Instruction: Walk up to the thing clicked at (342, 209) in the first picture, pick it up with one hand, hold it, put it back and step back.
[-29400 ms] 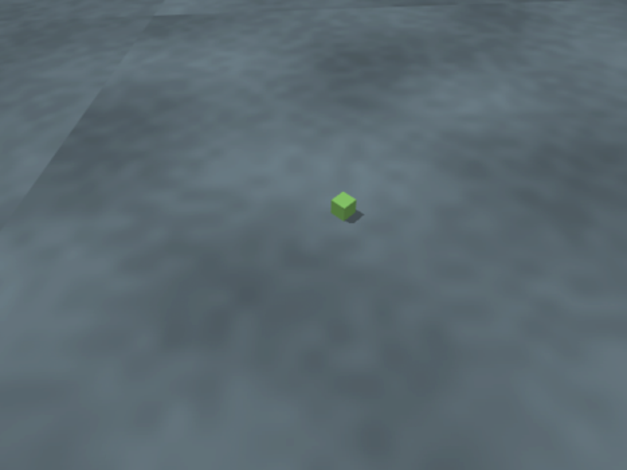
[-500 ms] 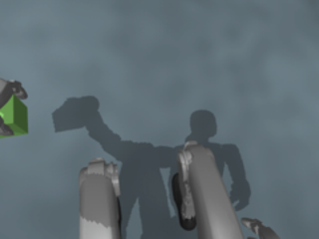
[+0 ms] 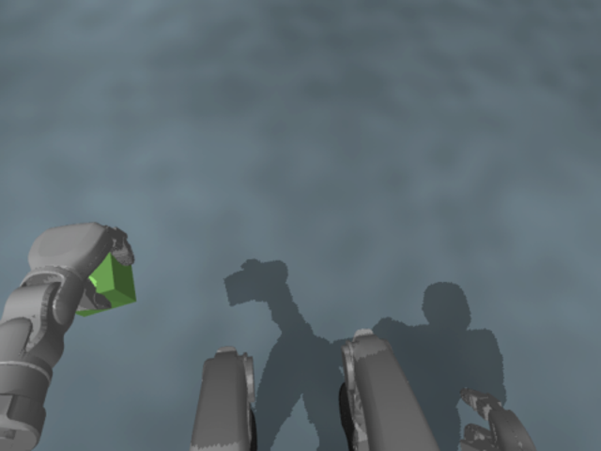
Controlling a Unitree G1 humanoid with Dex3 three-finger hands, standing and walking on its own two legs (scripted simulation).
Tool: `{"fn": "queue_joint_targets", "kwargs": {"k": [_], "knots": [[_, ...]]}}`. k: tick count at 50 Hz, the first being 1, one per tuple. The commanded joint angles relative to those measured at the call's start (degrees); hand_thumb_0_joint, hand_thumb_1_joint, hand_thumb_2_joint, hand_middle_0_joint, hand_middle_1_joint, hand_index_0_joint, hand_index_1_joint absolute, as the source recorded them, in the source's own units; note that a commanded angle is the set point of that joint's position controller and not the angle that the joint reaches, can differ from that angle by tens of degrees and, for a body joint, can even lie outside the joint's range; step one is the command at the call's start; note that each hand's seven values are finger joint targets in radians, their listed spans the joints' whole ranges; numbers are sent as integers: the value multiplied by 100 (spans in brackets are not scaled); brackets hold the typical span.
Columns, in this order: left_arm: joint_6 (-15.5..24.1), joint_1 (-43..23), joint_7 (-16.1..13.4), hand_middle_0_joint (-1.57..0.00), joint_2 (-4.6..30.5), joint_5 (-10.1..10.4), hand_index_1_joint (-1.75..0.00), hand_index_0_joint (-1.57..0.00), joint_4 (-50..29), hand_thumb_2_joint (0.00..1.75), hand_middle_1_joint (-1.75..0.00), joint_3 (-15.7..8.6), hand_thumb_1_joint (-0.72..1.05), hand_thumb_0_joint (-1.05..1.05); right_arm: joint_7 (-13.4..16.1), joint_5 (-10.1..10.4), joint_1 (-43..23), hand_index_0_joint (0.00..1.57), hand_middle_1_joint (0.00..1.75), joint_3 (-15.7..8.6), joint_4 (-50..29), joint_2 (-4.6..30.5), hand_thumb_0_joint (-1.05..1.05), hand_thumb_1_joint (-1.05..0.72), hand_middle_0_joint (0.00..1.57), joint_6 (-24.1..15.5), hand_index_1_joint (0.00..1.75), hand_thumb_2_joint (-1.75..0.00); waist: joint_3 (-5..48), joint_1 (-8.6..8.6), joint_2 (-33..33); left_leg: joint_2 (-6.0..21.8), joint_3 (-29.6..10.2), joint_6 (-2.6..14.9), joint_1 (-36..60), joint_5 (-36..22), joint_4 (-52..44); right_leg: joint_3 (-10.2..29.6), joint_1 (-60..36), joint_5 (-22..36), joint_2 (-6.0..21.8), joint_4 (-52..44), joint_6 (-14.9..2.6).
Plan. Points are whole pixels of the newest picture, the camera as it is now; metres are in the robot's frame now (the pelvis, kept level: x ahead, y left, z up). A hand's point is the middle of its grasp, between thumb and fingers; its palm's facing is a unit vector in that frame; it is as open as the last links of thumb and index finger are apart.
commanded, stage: lift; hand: left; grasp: from above
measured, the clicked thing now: (96, 278) +0.40 +0.30 -0.13
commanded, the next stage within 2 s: hold in 0.74 s
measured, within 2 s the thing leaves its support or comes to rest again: neither
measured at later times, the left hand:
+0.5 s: hand (85, 255) +0.36 +0.22 +0.07, palm faces -0.44 -0.09 -0.89, open 7.7 cm
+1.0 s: hand (66, 210) +0.38 +0.22 +0.12, palm faces -0.47 -0.09 -0.88, open 7.5 cm
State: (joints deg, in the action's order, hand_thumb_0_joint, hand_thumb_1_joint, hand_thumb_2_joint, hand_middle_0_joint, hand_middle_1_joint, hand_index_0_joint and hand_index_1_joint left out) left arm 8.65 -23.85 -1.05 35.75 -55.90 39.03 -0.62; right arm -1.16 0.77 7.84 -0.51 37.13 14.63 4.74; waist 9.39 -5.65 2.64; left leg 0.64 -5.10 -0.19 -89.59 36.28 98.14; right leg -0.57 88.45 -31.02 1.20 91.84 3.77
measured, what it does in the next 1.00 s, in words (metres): rises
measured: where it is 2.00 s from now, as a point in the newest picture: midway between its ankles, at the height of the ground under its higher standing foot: outside the picture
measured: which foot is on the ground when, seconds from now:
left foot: down 0.00-1.00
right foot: down 0.00-1.00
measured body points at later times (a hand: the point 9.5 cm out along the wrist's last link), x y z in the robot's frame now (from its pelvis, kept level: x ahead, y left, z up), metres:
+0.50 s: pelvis +0.03 -0.02 +0.14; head +0.10 -0.02 +0.59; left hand +0.37 +0.22 +0.12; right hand +0.12 -0.29 +0.02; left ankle +0.07 +0.12 -0.52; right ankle +0.10 -0.16 -0.52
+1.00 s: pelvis +0.07 -0.01 +0.19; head +0.11 -0.02 +0.64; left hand +0.40 +0.22 +0.17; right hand +0.18 -0.28 +0.07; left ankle +0.07 +0.12 -0.52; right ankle +0.10 -0.16 -0.52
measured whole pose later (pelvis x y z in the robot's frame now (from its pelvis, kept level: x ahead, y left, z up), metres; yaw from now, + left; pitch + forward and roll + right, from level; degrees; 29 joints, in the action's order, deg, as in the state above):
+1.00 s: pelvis +0.07 -0.01 +0.19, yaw +0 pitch +8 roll +0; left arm 0.1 -17.7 -5.0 22.9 -56.3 46.7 10.8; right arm 2.3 2.7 12.8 -2.2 42.9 14.0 -0.3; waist 3.8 -2.1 1.6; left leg 2.1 0.2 -1.2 -29.3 21.9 43.4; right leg 2.0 31.3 -18.2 1.1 41.6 2.1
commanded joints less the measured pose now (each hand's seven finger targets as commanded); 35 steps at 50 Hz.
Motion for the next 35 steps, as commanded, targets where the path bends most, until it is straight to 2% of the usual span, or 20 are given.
{"fn": "queue_joint_targets", "kwargs": {"k": [1, 5, 8, 9, 10, 11, 12, 13, 17, 21, 24, 25, 26, 28, 29, 34, 35], "knots": [[-192, -1229, -317, -106, 1386, 166, -53, -108, -1063, 69, -55, -479, 74, 0, 226, 59, 494, 20, 30, -405, -330, 1001, 0, -89, 20, -202, 30, -89, 2568, 51, 777, 22, 21, 108, 2908, -697, -2505, -273, -2261, 608, -213, -1632, -436], [-266, -1297, -369, -103, 1101, 124, -54, -107, -951, 63, -58, -174, 74, 0, 339, 102, 504, 20, 30, -354, -262, 905, 0, -89, 20, -354, 30, -89, 2184, 2, 442, -6, 168, 143, 3137, -608, -2930, -146, -2936, 529, -234, -2315, -440], [-270, -1377, -464, -100, 1042, 131, -56, -105, -856, 62, -61, -166, 72, 0, 404, 105, 550, 20, 30, -361, -192, 858, 0, -89, 20, -470, 30, -89, 2162, 36, 329, -44, 253, 136, 3433, -852, -3153, -24, -3475, 649, -217, -2754, -435], [-272, -1221, -495, -100, 990, 94, -56, -105, -763, 60, -61, -148, 72, 0, 412, 118, 600, 20, 30, -355, -194, 846, 0, -89, 20, -501, 30, -90, 2077, 69, 304, -51, 266, 126, 3546, -957, -3265, -4, -3615, 719, -212, -2860, -442], [-266, -1277, -522, -99, 883, 62, -57, -105, -812, 60, -63, -41, 73, 0, 421, 121, 616, 20, 30, -346, -195, 828, 0, -89, 20, -532, 30, -90, 2120, 70, 313, -61, 294, 121, 3723, -1055, -3372, 29, -3760, 791, -226, -2998, -450], [-274, -1350, -587, -100, 997, 34, -58, -105, -699, 63, -63, -132, 72, 0, 431, 109, 586, 20, 30, -371, -163, 847, 0, -89, 20, -552, 30, -89, 2075, 88, 304, -79, 316, 125, 3790, -1000, -3468, 68, -3870, 700, -229, -3175, -439], [-270, -1364, -643, -97, 965, 5, -59, -103, -763, 61, -65, -134, 71, 0, 433, 125, 616, 20, 30, -363, -149, 826, 0, -89, 20, -575, 30, -89, 2077, 137, 334, -85, 317, 109, 3932, -1018, -3604, 85, -3998, 682, -234, -3268, -451], [-279, -1386, -684, -97, 796, -22, -59, -103, -738, 62, -64, -10, 70, 0, 437, 116, 621, 20, 30, -351, -110, 789, 0, -89, 20, -602, 30, -90, 2067, 125, 422, -84, 335, 87, 4086, -1121, -3697, 87, -4049, 772, -245, -3348, -455], [-364, -1374, -859, -97, 642, -63, -60, -104, -368, 59, -67, 105, 72, 0, 440, 112, 632, 20, 30, -362, -45, 788, 0, -89, 20, -678, 30, -90, 1656, 146, 319, -92, 353, 79, 4377, -1003, -4175, 84, -4352, 661, -272, -3808, -423], [-507, -1411, -958, -98, 512, -68, -61, -105, -268, 60, -69, 247, 74, 0, 437, 131, 641, 20, 30, -397, -14, 781, 0, -89, 20, -721, 30, -90, 1569, 226, 180, -121, 437, 64, 4795, -1278, -4517, 133, -4813, 850, -261, -4226, -419], [-615, -1338, -960, -100, 422, 14, -63, -107, -134, 64, -70, 342, 76, 0, 429, 157, 593, 20, 30, -400, -67, 770, 0, -89, 20, -735, 30, -90, 1454, 235, 5, -132, 484, 66, 5060, -1426, -4792, 148, -5188, 952, -253, -4520, -393], [-633, -1463, -958, -101, 451, 25, -64, -108, -226, 64, -71, 345, 77, 0, 430, 159, 607, 20, 30, -393, -19, 772, 0, -89, 20, -745, 30, -90, 1428, 245, 72, -138, 499, 66, 5138, -1460, -4847, 173, -5226, 998, -244, -4604, -382], [-660, -1321, -959, -101, 474, 38, -64, -108, -105, 64, -71, 295, 78, 0, 433, 165, 595, 20, 30, -406, -31, 777, 0, -89, 20, -750, 30, -89, 1312, 272, 17, -140, 496, 61, 5169, -1436, -4962, 172, -5308, 978, -248, -4678, -387], [-693, -1346, -924, -99, 253, 35, -63, -107, -110, 61, -72, 453, 77, 0, 426, 160, 608, 20, 30, -405, 8, 755, 0, -89, 20, -767, 30, -89, 1344, 256, 62, -124, 495, 46, 5420, -1597, -5109, 138, -5425, 1188, -253, -4744, -394], [-695, -1362, -923, -98, 355, 37, -64, -107, -128, 59, -73, 406, 79, 0, 431, 166, 570, 20, 30, -410, -11, 766, 0, -89, 20, -776, 30, -89, 1352, 296, 23, -131, 480, 47, 5514, -1702, -5181, 137, -5571, 1280, -251, -4809, -383], [-722, -1462, -859, -96, 237, 25, -66, -106, -282, 60, -76, 497, 77, 0, 433, 177, 579, 20, 30, -420, -18, 754, 0, -89, 20, -774, 30, -89, 1427, 327, 1, -143, 503, 32, 6030, -2197, -5474, 142, -6032, 1757, -244, -5070, -379], [-730, -1459, -868, -97, 308, 33, -66, -107, -328, 61, -76, 435, 78, 0, 438, 183, 582, 20, 30, -427, -17, 757, 0, -89, 20, -774, 30, -89, 1445, 326, 50, -153, 518, 24, 6129, -2247, -5510, 167, -6056, 1812, -241, -5126, -376]]}}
